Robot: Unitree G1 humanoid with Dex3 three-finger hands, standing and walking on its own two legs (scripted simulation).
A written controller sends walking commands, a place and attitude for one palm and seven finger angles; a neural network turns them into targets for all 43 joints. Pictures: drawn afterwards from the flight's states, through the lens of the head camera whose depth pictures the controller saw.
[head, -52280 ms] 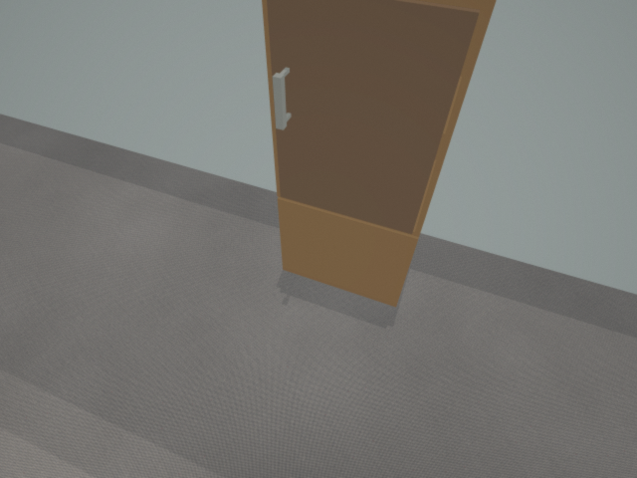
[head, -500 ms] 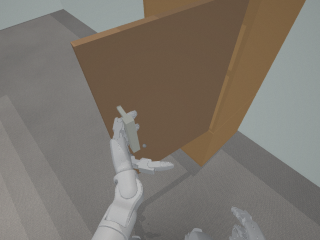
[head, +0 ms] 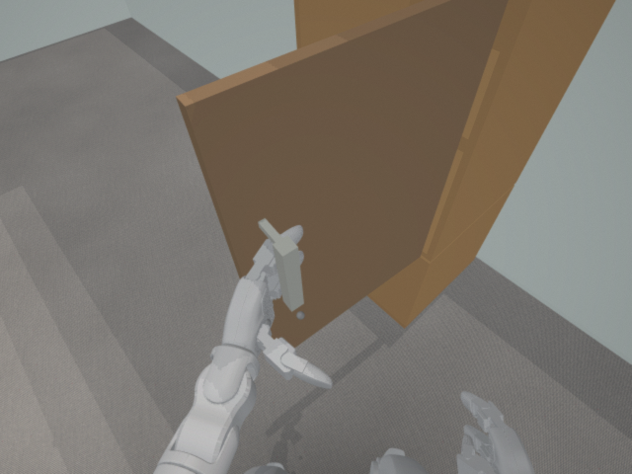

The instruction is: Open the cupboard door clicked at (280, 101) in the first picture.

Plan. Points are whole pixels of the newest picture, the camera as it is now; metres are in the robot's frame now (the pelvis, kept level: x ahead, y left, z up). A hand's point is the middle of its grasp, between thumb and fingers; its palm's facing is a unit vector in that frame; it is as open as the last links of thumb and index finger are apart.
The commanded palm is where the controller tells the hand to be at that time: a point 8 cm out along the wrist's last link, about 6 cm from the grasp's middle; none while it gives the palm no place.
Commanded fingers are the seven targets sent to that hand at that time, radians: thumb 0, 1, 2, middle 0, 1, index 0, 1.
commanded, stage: slide the hand sideways off the handle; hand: left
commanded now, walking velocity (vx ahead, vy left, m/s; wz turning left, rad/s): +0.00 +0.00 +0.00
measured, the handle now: (280, 266) +0.36 +0.07 +0.06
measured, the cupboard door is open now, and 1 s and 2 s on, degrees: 85 85 85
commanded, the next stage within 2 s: draw the hand back to the body in 0.84 s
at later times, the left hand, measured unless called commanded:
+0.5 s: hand (266, 344) +0.26 +0.08 +0.05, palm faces -0.11 -0.99 -0.04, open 16.1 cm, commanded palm +0.23 +0.14 +0.05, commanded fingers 0.00 -0.50 0.30 -0.15 -0.30 -0.15 -0.30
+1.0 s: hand (227, 375) +0.22 +0.11 +0.05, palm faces -0.10 -0.99 -0.05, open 16.3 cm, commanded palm +0.20 +0.18 +0.06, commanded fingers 0.00 -0.50 0.30 -0.15 -0.30 -0.15 -0.30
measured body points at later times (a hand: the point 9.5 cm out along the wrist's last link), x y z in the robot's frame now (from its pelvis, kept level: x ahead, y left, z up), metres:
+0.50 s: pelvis +0.02 -0.01 -0.01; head +0.07 -0.03 +0.44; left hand +0.26 +0.13 +0.05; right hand +0.20 -0.23 -0.09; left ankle -0.01 +0.10 -0.69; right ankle +0.06 -0.11 -0.69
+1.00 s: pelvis +0.01 -0.02 -0.02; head +0.06 -0.03 +0.43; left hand +0.22 +0.17 +0.06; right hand +0.20 -0.25 -0.09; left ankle -0.01 +0.10 -0.69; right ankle +0.06 -0.11 -0.69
